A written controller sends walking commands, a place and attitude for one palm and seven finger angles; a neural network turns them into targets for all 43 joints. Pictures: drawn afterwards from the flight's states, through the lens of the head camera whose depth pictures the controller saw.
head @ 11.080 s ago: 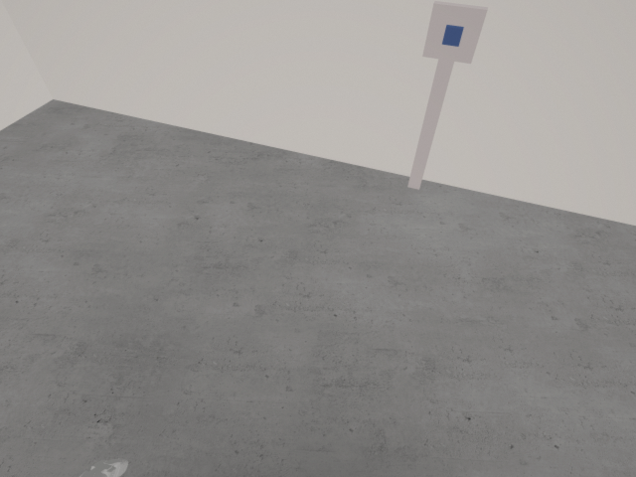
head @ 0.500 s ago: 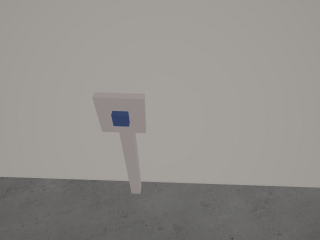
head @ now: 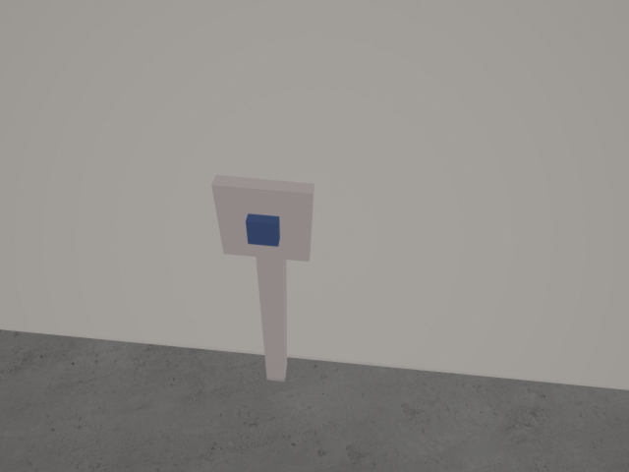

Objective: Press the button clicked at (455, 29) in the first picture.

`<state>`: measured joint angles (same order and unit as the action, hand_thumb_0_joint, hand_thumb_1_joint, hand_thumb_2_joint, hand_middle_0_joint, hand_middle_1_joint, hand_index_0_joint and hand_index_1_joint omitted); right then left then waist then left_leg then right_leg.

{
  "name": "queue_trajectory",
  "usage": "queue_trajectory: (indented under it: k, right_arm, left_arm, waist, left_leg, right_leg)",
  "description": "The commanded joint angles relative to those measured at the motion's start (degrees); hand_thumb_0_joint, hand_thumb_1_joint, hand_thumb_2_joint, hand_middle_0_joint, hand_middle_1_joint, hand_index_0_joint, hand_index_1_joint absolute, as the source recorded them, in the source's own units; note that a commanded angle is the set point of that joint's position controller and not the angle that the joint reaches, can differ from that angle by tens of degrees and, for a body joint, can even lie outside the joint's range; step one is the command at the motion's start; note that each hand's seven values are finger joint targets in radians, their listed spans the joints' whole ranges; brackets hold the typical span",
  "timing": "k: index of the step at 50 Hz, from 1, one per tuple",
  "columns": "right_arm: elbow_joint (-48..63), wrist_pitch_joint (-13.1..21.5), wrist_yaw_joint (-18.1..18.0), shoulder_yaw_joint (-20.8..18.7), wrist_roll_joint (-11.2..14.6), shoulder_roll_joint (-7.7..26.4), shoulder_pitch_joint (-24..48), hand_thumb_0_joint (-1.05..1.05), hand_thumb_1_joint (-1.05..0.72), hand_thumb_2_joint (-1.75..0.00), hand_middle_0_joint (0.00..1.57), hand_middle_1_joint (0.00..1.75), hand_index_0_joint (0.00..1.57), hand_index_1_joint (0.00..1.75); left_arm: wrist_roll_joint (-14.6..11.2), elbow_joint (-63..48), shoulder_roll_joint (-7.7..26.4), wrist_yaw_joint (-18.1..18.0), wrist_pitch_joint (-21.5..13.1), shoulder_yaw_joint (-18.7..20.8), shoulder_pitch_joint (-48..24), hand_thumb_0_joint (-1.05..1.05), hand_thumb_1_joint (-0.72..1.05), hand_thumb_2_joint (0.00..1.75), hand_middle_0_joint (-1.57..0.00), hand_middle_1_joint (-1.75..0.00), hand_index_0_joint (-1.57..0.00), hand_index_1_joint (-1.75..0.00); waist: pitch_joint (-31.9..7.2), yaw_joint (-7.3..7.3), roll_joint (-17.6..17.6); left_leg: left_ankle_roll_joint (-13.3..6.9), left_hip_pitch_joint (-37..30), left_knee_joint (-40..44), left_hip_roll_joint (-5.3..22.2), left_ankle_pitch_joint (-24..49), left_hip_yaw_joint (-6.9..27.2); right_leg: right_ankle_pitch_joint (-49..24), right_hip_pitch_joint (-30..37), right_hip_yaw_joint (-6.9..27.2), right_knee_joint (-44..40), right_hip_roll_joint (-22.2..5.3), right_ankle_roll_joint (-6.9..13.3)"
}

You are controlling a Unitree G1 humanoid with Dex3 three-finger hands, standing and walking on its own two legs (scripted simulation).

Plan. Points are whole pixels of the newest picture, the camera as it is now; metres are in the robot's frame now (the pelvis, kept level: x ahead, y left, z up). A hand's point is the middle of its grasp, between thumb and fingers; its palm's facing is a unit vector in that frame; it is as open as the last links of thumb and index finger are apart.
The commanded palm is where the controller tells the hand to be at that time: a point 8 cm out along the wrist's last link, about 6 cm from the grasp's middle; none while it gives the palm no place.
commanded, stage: look again from close up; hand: left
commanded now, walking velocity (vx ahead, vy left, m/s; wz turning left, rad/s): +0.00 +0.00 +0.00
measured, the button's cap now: (263, 229) +0.55 +0.13 -0.03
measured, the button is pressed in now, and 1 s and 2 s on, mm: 0 0 0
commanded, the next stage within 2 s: shuffle to correct the standing spot in 0.06 s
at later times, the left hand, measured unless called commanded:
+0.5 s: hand out of the picture -0.05 +0.15 -0.17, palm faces +0.04 -0.99 -0.13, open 7.3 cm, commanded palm none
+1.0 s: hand out of the picture +0.09 +0.13 -0.16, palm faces -0.07 -0.98 -0.16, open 7.3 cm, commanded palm none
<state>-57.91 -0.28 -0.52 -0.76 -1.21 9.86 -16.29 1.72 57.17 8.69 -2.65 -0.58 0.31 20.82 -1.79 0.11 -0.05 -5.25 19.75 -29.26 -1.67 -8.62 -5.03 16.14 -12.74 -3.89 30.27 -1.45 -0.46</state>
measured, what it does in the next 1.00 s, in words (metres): lifts its right foot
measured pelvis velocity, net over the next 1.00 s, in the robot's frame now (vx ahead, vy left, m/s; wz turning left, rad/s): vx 0.03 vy -0.04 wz -0.05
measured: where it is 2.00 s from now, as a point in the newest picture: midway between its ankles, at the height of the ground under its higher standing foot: outside the picture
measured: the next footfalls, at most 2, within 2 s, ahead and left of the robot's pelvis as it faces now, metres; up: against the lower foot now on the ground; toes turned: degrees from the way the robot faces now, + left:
right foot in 1.08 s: +0.10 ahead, -0.21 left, +0.00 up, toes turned -1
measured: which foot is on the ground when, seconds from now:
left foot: down 0.00-1.00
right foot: down 0.00-0.68, up 0.70-1.00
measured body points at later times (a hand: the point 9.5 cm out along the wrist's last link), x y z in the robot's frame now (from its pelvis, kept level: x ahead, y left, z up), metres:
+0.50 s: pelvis +0.00 -0.01 +0.00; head -0.01 +0.01 +0.45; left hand -0.05 +0.20 -0.16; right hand +0.01 -0.25 -0.14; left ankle +0.08 +0.06 -0.73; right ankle +0.00 -0.13 -0.73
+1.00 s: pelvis +0.03 -0.04 +0.01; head +0.05 -0.02 +0.46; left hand +0.09 +0.19 -0.15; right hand -0.03 -0.24 -0.13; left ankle +0.06 +0.05 -0.73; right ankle +0.06 -0.21 -0.70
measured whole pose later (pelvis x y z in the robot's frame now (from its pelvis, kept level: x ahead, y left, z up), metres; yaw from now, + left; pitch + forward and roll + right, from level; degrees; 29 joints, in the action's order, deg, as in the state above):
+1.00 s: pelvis +0.03 -0.04 +0.01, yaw -3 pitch +1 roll -2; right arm -62.3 1.6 -0.9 -2.0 -2.1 5.3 -22.8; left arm 2.1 57.6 10.7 0.1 1.4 3.2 15.1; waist 0.2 3.7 -0.7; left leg -2.1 14.1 -24.4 4.0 -11.3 -7.6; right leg 16.9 -22.7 -4.1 38.3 -4.6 -0.1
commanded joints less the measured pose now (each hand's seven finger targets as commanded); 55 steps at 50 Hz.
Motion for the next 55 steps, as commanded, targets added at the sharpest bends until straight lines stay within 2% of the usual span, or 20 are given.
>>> queue_trajectory:
  k: [1, 8, 17, 21, 26, 28, 30, 31, 32, 33, 34, 35, 37, 40, 43, 47, 51, 53, 54, 55]
  right_arm:
    - [3.2, 1.5, -0.2, -0.9, 0.1, 6.7, -1.2, 0.00, -0.90, -0.90, 0.20, 0.30, 0.20, 0.30]
    - [2.4, 1.7, -0.1, -0.5, 0.4, 7.1, -0.2, 0.00, -0.90, -0.90, 0.20, 0.30, 0.20, 0.30]
    - [1.5, 0.5, -1.0, -2.3, -0.2, 9.7, -0.1, 0.00, -0.90, -0.90, 0.20, 0.30, 0.20, 0.30]
    - [1.8, 0.3, -1.1, -2.7, -0.4, 8.5, 0.7, 0.00, -0.90, -0.90, 0.20, 0.30, 0.20, 0.30]
    - [1.9, 0.6, -0.7, -1.4, -0.1, 1.7, -0.9, 0.00, -0.90, -0.90, 0.20, 0.30, 0.20, 0.30]
    - [1.5, 0.6, -0.4, -1.4, -0.1, 1.0, -2.7, 0.00, -0.90, -0.90, 0.20, 0.30, 0.20, 0.30]
    - [0.5, 1.3, -0.3, -1.0, -0.1, -0.1, -4.9, 0.00, -0.90, -0.90, 0.20, 0.30, 0.20, 0.30]
    - [-0.4, 1.8, -0.5, -0.9, 0.0, 0.4, -6.4, 0.00, -0.90, -0.90, 0.20, 0.30, 0.20, 0.30]
    - [-1.3, 2.3, -1.0, -1.3, 0.0, 2.7, -9.1, 0.00, -0.90, -0.90, 0.20, 0.30, 0.20, 0.30]
    - [-1.9, 2.5, -1.6, -2.2, -0.5, 6.8, -12.5, 0.00, -0.90, -0.90, 0.20, 0.30, 0.20, 0.30]
    - [-2.1, 2.4, -1.9, -3.2, -0.6, 9.1, -13.8, 0.00, -0.90, -0.90, 0.20, 0.30, 0.20, 0.30]
    - [-2.0, 2.3, -2.1, -3.1, -0.5, 8.6, -12.5, 0.00, -0.90, -0.90, 0.20, 0.30, 0.20, 0.30]
    - [-1.3, 3.1, -2.0, -2.4, -0.3, 5.9, -9.1, 0.00, -0.90, -0.90, 0.20, 0.30, 0.20, 0.30]
    - [-1.6, 4.1, -1.9, -2.2, -0.3, 4.7, -8.5, 0.00, -0.90, -0.90, 0.20, 0.30, 0.20, 0.30]
    - [-1.8, 3.8, -1.7, -2.6, -0.6, 5.0, -9.0, 0.00, -0.90, -0.90, 0.20, 0.30, 0.20, 0.30]
    - [-2.2, 2.6, -1.1, -3.7, -1.0, 6.5, -9.2, 0.00, -0.90, -0.90, 0.20, 0.30, 0.20, 0.30]
    - [-2.8, 1.9, -0.6, -2.8, -0.4, 3.9, -8.1, 0.00, -0.90, -0.90, 0.20, 0.30, 0.20, 0.30]
    - [-2.4, 2.4, -0.2, -0.9, 0.4, -1.7, -8.2, 0.00, -0.90, -0.90, 0.20, 0.30, 0.20, 0.30]
    - [-1.9, 2.1, -0.2, -0.7, 0.4, -2.2, -8.4, 0.00, -0.90, -0.90, 0.20, 0.30, 0.20, 0.30]
    - [-2.1, 1.2, -0.3, -0.8, 0.4, -1.3, -7.4, 0.00, -0.90, -0.90, 0.20, 0.30, 0.20, 0.30]
  left_arm:
    - [-0.2, -1.9, 5.0, 0.1, -0.8, 0.7, 4.9, 0.00, 0.90, 0.90, -0.20, -0.30, -0.20, -0.30]
    - [-0.3, -1.4, 5.9, 0.3, -0.8, 0.3, 4.9, 0.00, 0.90, 0.90, -0.20, -0.30, -0.20, -0.30]
    - [0.5, 0.2, 3.5, 1.6, 1.3, 0.7, 9.4, 0.00, 0.90, 0.90, -0.20, -0.30, -0.20, -0.30]
    - [0.4, 0.7, 3.2, 2.0, 1.3, 1.5, 12.6, 0.00, 0.90, 0.90, -0.20, -0.30, -0.20, -0.30]
    - [-0.2, -0.1, 6.5, 1.2, 0.3, 2.4, 10.3, 0.00, 0.90, 0.90, -0.20, -0.30, -0.20, -0.30]
    - [-0.3, -1.3, 6.6, 0.8, 0.1, 2.7, 5.8, 0.00, 0.90, 0.90, -0.20, -0.30, -0.20, -0.30]
    - [0.0, -0.8, 5.8, 0.9, 0.2, 2.3, 5.2, 0.00, 0.90, 0.90, -0.20, -0.30, -0.20, -0.30]
    - [-0.2, -0.4, 4.9, 1.1, 0.3, 1.9, 6.2, 0.00, 0.90, 0.90, -0.20, -0.30, -0.20, -0.30]
    - [-0.3, -0.2, 3.4, 1.4, 0.4, 1.6, 6.9, 0.00, 0.90, 0.90, -0.20, -0.30, -0.20, -0.30]
    - [-0.4, -0.6, 1.4, 2.0, 0.2, 1.3, 8.0, 0.00, 0.90, 0.90, -0.20, -0.30, -0.20, -0.30]
    - [0.4, -1.6, 1.9, 2.2, 0.5, 1.5, 5.5, 0.00, 0.90, 0.90, -0.20, -0.30, -0.20, -0.30]
    - [0.9, -1.9, 3.0, 2.4, 0.8, 1.9, 3.3, 0.00, 0.90, 0.90, -0.20, -0.30, -0.20, -0.30]
    - [0.9, -1.5, 2.7, 3.0, 0.4, 2.2, 2.7, 0.00, 0.90, 0.90, -0.20, -0.30, -0.20, -0.30]
    - [0.6, -0.9, 0.4, 3.3, 0.7, 2.1, 2.4, 0.00, 0.90, 0.90, -0.20, -0.30, -0.20, -0.30]
    - [0.3, -1.8, -0.2, 3.4, 1.1, 2.1, -0.6, 0.00, 0.90, 0.90, -0.20, -0.30, -0.20, -0.30]
    - [0.1, -2.6, 0.1, 3.5, 0.9, 2.3, -4.4, 0.00, 0.90, 0.90, -0.20, -0.30, -0.20, -0.30]
    - [-0.3, -0.4, 1.0, 2.2, -0.8, 2.2, 0.5, 0.00, 0.90, 0.90, -0.20, -0.30, -0.20, -0.30]
    - [-0.5, 1.4, 6.5, 1.0, -1.8, 2.6, 4.3, 0.00, 0.90, 0.90, -0.20, -0.30, -0.20, -0.30]
    - [-0.5, 1.0, 9.0, 0.9, -1.6, 2.7, 3.6, 0.00, 0.90, 0.90, -0.20, -0.30, -0.20, -0.30]
    - [-0.5, 0.4, 9.6, 1.0, -1.8, 2.9, 0.6, 0.00, 0.90, 0.90, -0.20, -0.30, -0.20, -0.30]
  waist:
    - [4.5, -0.01, 0.0]
    - [4.5, -0.02, 1.0]
    - [6.5, -0.78, 3.6]
    - [5.9, -1.83, 1.9]
    - [7.6, 0.03, -11.0]
    - [7.7, 1.64, -8.9]
    - [8.0, 2.29, -6.3]
    - [7.8, 2.22, -2.8]
    - [7.6, 2.90, 3.6]
    - [6.7, 3.37, 11.6]
    - [6.6, 3.86, 14.5]
    - [9.4, 3.23, 11.5]
    - [9.4, 1.04, 3.0]
    - [6.1, 0.40, 4.3]
    - [6.1, 1.16, 6.1]
    - [6.2, 2.45, 7.9]
    - [1.5, -0.75, 3.0]
    - [0.4, -1.99, -8.7]
    - [0.8, -1.06, -9.3]
    - [1.3, -0.62, -13.1]
  left_leg:
    - [1.7, -0.9, 12.3, 8.6, -14.7, 13.2]
    - [2.0, -1.4, 12.5, 8.4, -13.2, 12.7]
    - [-0.5, 3.3, 19.3, 14.3, -30.4, 18.2]
    - [1.0, 5.7, 16.1, 11.7, -27.8, 13.4]
    - [3.6, 6.1, -10.6, 2.0, -12.6, 0.2]
    - [3.2, 3.2, -15.5, 3.0, -12.1, -0.1]
    - [3.6, -4.0, -4.9, 3.2, -10.4, -1.5]
    - [3.9, -7.7, -0.6, 3.9, -10.0, -0.7]
    - [2.6, -10.5, 5.9, 9.0, -14.4, 6.8]
    - [-1.7, -13.1, 14.1, 19.4, -19.5, 21.6]
    - [-5.2, -11.1, 20.7, 25.3, -26.2, 30.0]
    - [-6.7, -6.6, 22.7, 25.7, -28.2, 30.6]
    - [-6.5, -3.8, 21.8, 24.0, -21.0, 24.3]
    - [-4.7, -4.9, 19.5, 19.5, -7.2, 13.2]
    - [-3.9, -3.9, 19.2, 18.1, -7.1, 9.7]
    - [-3.7, -3.2, 19.0, 18.5, -15.2, 10.7]
    - [0.5, -0.9, 8.0, 12.4, -8.8, 6.5]
    - [5.1, 8.7, -1.6, 5.2, -14.9, -1.5]
    - [5.7, 6.9, -5.4, 3.7, -18.2, -1.8]
    - [6.1, 3.7, -7.1, 4.4, -19.1, -0.9]
  right_leg:
    - [1.1, -3.0, 4.7, -6.6, -3.2, 3.5]
    - [-0.3, -2.1, 5.1, -8.1, -3.8, 3.0]
    - [5.5, -2.6, 0.0, -1.3, 0.8, 3.0]
    - [5.9, 1.8, 0.7, -6.6, 0.7, 3.9]
    - [22.7, -5.4, 19.2, -21.3, -11.7, 10.0]
    - [19.2, -9.6, 16.2, -21.1, -12.1, 10.9]
    - [14.9, -12.4, 10.9, -15.7, -8.7, 9.1]
    - [13.5, -13.5, 8.7, -12.1, -6.4, 7.9]
    - [10.7, -16.1, 6.6, -5.1, -3.4, 6.4]
    - [8.6, -20.5, 0.9, 5.7, 0.6, 3.8]
    - [12.2, -22.6, 0.2, 17.3, 1.4, 3.0]
    - [9.9, -23.8, 3.8, 25.5, -0.9, 3.0]
    - [4.1, -23.4, 5.2, 29.5, -3.3, 2.5]
    - [-0.3, -19.2, 3.0, 25.1, -3.8, 1.0]
    - [-0.5, -15.6, 0.6, 17.8, -3.5, 0.5]
    - [1.9, -11.7, -1.9, 8.9, -2.4, 0.5]
    - [-5.8, 4.9, -3.1, -7.9, -0.5, 0.1]
    - [-13.9, 14.5, 9.5, -10.9, -14.0, 3.9]
    - [-19.7, 11.0, 11.8, -12.1, -18.8, 6.2]
    - [-19.0, 5.5, 11.2, -13.2, -17.9, 6.6]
